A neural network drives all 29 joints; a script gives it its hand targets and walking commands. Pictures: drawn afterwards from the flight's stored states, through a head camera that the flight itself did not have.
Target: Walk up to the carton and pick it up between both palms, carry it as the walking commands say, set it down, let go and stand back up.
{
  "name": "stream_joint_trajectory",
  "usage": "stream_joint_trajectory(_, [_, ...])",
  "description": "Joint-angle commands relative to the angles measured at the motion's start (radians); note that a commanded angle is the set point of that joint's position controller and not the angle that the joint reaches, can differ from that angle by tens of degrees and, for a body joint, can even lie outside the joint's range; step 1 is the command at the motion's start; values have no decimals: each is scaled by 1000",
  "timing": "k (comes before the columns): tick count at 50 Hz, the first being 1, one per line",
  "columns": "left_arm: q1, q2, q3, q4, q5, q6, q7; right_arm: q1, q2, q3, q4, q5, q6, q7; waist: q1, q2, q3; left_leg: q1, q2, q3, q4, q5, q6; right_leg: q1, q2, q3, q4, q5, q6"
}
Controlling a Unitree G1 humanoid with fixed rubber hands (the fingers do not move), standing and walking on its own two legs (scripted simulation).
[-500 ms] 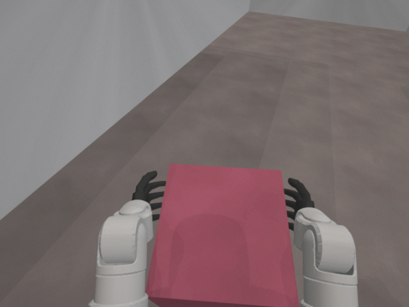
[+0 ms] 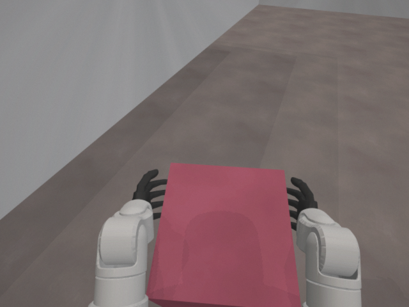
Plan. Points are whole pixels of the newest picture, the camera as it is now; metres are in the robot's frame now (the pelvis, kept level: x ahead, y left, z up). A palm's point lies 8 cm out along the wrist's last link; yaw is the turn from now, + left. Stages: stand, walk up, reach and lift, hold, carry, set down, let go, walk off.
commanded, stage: carry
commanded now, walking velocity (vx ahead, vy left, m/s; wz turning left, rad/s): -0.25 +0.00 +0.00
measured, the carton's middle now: (220, 246) +0.25 -0.01 +0.03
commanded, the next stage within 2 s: none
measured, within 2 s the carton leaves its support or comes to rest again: neither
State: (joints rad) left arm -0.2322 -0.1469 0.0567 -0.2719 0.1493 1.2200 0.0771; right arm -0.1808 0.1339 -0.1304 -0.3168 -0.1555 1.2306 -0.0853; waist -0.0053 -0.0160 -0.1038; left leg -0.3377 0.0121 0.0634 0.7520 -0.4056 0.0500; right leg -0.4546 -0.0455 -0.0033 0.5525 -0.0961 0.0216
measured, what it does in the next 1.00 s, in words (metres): walks backwards: left foot, then right foot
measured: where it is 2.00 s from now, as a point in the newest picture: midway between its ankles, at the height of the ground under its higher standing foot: outside the picture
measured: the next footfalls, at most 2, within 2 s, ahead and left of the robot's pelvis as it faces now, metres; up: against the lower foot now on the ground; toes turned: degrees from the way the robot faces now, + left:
left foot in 0.02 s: +0.03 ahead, +0.11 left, +0.00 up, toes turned +4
right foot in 0.36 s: -0.05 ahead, -0.12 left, +0.00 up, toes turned -1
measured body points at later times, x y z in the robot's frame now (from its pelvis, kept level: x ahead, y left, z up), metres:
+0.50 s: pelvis -0.18 +0.01 +0.00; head -0.20 +0.01 +0.45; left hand +0.11 +0.14 +0.10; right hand +0.09 -0.15 +0.09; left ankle -0.13 +0.11 -0.67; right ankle -0.09 -0.12 -0.72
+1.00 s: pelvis -0.35 +0.02 +0.00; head -0.35 +0.04 +0.45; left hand -0.06 +0.17 +0.08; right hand -0.06 -0.12 +0.09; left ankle -0.24 +0.13 -0.72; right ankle -0.32 -0.10 -0.72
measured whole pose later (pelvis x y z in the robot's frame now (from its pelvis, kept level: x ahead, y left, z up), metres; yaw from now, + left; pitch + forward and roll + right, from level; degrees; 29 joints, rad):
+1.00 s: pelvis -0.35 +0.02 +0.00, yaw +0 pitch +3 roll -1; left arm -0.20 -0.14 0.07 -0.34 0.14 1.23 0.09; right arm -0.19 0.14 -0.10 -0.33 -0.15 1.24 -0.09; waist 0.00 -0.01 -0.09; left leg -0.55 0.03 0.07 0.63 -0.14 0.04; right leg -0.42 0.01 0.00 0.65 -0.32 0.03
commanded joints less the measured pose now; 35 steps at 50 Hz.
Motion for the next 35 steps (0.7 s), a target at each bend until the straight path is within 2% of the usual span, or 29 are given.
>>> stream_joint_trajectory(1, [-310, -925, -611, -17, -386, 26, -229, -564, 944, 761, -57, 488, 17, 260, 14, -182, -196, 193, -19, -1, -375, -20, -15, -14, -147, 170, -231, -283, -45])
stream_joint_trajectory(2, [-339, -919, -625, -23, -388, 28, -228, -566, 947, 756, -59, 484, 14, 266, -6, -8, -168, 234, 132, -173, -447, -66, 16, -169, -46, 50, -98, -287, 43])
stream_joint_trajectory(3, [-411, -920, -636, -70, -405, 25, -229, -565, 931, 751, -70, 478, 11, 270, -20, 242, -120, 107, 376, -424, -544, -76, 91, -255, 57, -86, 226, -365, 52])
stream_joint_trajectory(4, [-463, -925, -658, -87, -422, 23, -229, -593, 926, 746, -87, 493, 11, 272, -10, 229, -49, -74, 448, -434, -564, -38, 142, -213, 63, -20, 530, -429, 46])
stream_joint_trajectory(5, [-451, -941, -661, -58, -426, 24, -231, -569, 935, 726, -47, 482, 14, 273, 5, 167, -31, -192, 399, -349, -551, -55, 131, -137, 54, 24, 673, -389, 32])
stream_joint_trajectory(7, [-415, -942, -646, -31, -422, 26, -230, -530, 927, 714, -16, 463, 19, 277, 20, 180, -36, -158, 286, -193, -453, 116, 112, -143, 33, -9, 761, -289, 30])
stream_joint_trajectory(8, [-443, -932, -649, -47, -427, 27, -227, -528, 926, 707, -1, 459, 20, 276, 18, 188, -46, -109, 271, -158, -409, 261, 118, -150, 34, -33, 745, -292, 30])
stream_joint_trajectory(10, [-418, -927, -644, -45, -433, 34, -221, -504, 919, 698, -13, 453, 24, 270, 17, 195, -166, 99, 252, -153, -321, 547, 106, -143, 39, -51, 539, -336, 34])
stream_joint_trajectory(12, [-398, -922, -652, -59, -439, 30, -213, -504, 917, 697, -35, 462, 18, 267, 8, 237, -261, 221, 285, -183, -279, 762, 120, -122, 56, -73, 373, -384, 29])
stream_joint_trajectory(14, [-411, -934, -668, -100, -455, 21, -210, -484, 927, 694, -50, 460, 9, 264, 4, 273, -305, 224, 294, -210, -293, 684, 114, -44, 71, -79, 233, -393, 16])
stream_joint_trajectory(15, [-381, -946, -670, -91, -454, 19, -212, -502, 919, 703, -91, 459, 1, 260, 2, 261, -320, 218, 297, -217, -305, 611, 109, -14, 76, -82, 166, -375, 12])
stream_joint_trajectory(16, [-396, -946, -675, -105, -458, 18, -215, -489, 926, 704, -77, 458, 2, 258, 11, 290, -318, 179, 289, -206, -301, 515, 94, 38, 73, -90, 64, -308, 5])
stream_joint_trajectory(17, [-393, -943, -669, -110, -458, 16, -215, -479, 924, 707, -75, 459, 1, 256, 15, 276, -335, 155, 261, -186, -276, 436, 59, 108, 61, -84, -76, -199, 2])
stream_joint_trajectory(18, [-398, -947, -664, -104, -457, 15, -218, -477, 924, 702, -67, 455, 2, 254, 11, 208, -327, 50, 216, -163, -264, 262, 16, 186, 21, -8, -114, -173, -13])
stream_joint_trajectory(19, [-402, -939, -666, -118, -458, 14, -223, -490, 931, 713, -89, 458, -1, 250, 8, 49, -315, -79, 153, -137, -206, 85, -22, 240, -91, 150, -162, -192, -40])
stream_joint_trajectory(20, [-374, -938, -651, -116, -446, 9, -229, -515, 929, 742, -121, 458, -2, 252, 26, -255, -220, -277, -25, 22, 71, -105, -76, 153, -336, 483, -301, -225, -158])
stream_joint_trajectory(21, [-348, -959, -648, -92, -441, 11, -235, -572, 933, 758, -146, 468, -6, 252, 30, -248, -175, -197, -45, -33, 338, -140, -56, -32, -386, 484, -347, -260, -222])
stream_joint_trajectory(22, [-391, -948, -656, -114, -442, 11, -235, -596, 946, 768, -132, 482, -11, 254, 26, -141, -139, -152, -26, -72, 454, -83, -43, -111, -344, 392, -365, -332, -191])
stream_joint_trajectory(23, [-378, -933, -642, -106, -436, 14, -236, -597, 946, 781, -118, 496, -7, 256, 22, -125, -128, -114, -15, -69, 508, -32, -52, -152, -293, 299, -344, -283, -163])
stream_joint_trajectory(24, [-362, -920, -630, -89, -427, 15, -239, -572, 937, 778, -97, 489, -3, 254, 15, -143, -128, -82, -9, -47, 472, -4, -60, -147, -236, 217, -321, -229, -134])
stream_joint_trajectory(25, [-348, -918, -613, -60, -418, 20, -239, -570, 927, 770, -88, 489, 3, 252, 12, -152, -144, -62, -11, -30, 347, -20, -61, -98, -194, 184, -296, -168, -120])
stream_joint_trajectory(27, [-338, -915, -598, -53, -404, 24, -237, -566, 926, 759, -89, 488, 10, 250, 16, -212, -164, -43, -35, -2, 131, -94, -52, 2, -180, 216, -309, -155, -120])
stream_joint_trajectory(29, [-323, -913, -607, -47, -400, 25, -232, -548, 927, 751, -73, 491, 15, 251, 24, -242, -170, 0, -37, -6, -72, -143, -32, 60, -214, 267, -310, -191, -134])
stream_joint_trajectory(30, [-338, -917, -613, -52, -407, 22, -233, -567, 945, 759, -75, 494, 12, 251, 17, -273, -177, 48, -42, 13, -188, -84, -27, 77, -203, 245, -301, -196, -118])
stream_joint_trajectory(31, [-318, -920, -615, -37, -404, 24, -232, -566, 952, 762, -71, 499, 12, 254, 12, -224, -205, 161, -40, 19, -333, -48, -25, 50, -168, 207, -262, -237, -74])
stream_joint_trajectory(32, [-346, -924, -629, -52, -410, 22, -232, -572, 957, 760, -66, 493, 12, 258, 15, -106, -187, 239, 35, -73, -418, -1, -22, -33, -130, 155, -157, -249, -25])
stream_joint_trajectory(33, [-401, -916, -657, -84, -425, 20, -232, -537, 940, 743, -49, 479, 6, 264, -16, 239, -144, 199, 286, -347, -512, -54, 53, -221, 24, -14, 80, -299, 51])
stream_joint_trajectory(34, [-479, -939, -677, -129, -442, 18, -232, -578, 949, 749, -100, 489, 2, 269, -11, 284, -48, 6, 439, -442, -556, 76, 100, -241, 75, -49, 391, -422, 53])
stream_joint_trajectory(35, [-458, -944, -680, -101, -444, 18, -230, -567, 929, 738, -102, 487, 6, 270, -1, 195, -49, -87, 423, -382, -525, 96, 128, -173, 58, 16, 591, -418, 40])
